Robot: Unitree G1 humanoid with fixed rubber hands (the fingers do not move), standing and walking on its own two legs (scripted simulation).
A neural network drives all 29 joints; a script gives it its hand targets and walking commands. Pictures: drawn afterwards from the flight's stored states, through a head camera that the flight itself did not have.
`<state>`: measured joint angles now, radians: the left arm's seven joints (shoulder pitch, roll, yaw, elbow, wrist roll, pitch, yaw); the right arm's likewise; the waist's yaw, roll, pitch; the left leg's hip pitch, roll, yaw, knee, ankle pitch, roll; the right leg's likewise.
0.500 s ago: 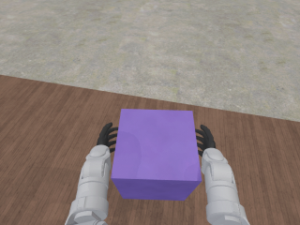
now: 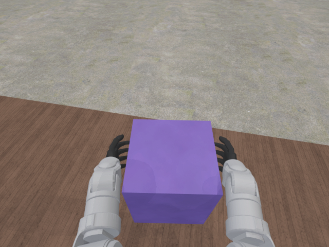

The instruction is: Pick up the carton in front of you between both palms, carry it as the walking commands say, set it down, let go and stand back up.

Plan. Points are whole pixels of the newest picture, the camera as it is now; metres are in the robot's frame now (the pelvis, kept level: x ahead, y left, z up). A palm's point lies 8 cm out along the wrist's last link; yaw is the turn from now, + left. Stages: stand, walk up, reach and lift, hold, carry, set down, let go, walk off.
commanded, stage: reach and lift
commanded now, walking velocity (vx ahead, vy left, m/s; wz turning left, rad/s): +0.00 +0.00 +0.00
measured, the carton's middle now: (170, 174) +0.31 +0.00 -0.04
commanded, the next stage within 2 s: hold in 0.62 s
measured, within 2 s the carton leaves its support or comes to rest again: neither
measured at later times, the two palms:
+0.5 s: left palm (113, 158) +0.31 +0.15 +0.04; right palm (229, 160) +0.31 -0.15 +0.04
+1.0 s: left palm (112, 159) +0.30 +0.15 +0.06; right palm (233, 162) +0.30 -0.15 +0.06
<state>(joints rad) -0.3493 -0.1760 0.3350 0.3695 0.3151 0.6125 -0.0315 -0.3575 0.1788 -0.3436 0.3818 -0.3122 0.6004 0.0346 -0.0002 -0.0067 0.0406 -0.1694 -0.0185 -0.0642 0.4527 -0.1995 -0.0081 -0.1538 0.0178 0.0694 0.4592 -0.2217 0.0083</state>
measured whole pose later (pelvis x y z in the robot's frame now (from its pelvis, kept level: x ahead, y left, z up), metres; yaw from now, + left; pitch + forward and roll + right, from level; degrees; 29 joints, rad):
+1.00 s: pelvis +0.01 +0.00 +0.01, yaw +0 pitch -8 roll +0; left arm -0.27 -0.15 0.23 0.21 0.27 0.76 -0.02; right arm -0.28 0.16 -0.24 0.22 -0.27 0.75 0.02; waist 0.00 -0.01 0.05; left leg -0.05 -0.01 -0.07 0.36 -0.17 -0.01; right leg -0.03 0.02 0.07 0.37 -0.19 0.01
